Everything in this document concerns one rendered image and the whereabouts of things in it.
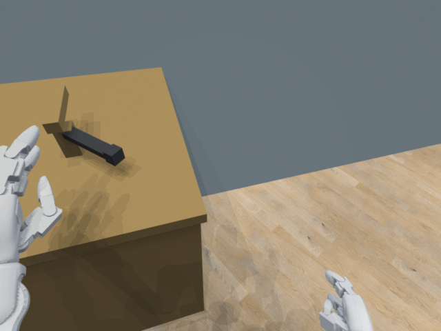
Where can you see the right robot hand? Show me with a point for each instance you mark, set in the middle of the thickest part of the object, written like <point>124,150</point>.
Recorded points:
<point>352,312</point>

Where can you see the left robot hand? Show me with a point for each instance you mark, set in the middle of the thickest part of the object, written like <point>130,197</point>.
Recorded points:
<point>16,163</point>

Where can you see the counter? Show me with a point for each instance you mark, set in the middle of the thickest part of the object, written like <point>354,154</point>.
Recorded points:
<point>126,254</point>

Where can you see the robot left forearm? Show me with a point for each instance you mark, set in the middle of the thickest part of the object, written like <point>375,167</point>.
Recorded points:
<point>14,296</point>

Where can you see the tap lever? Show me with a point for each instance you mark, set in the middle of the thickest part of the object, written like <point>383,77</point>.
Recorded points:
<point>113,154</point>

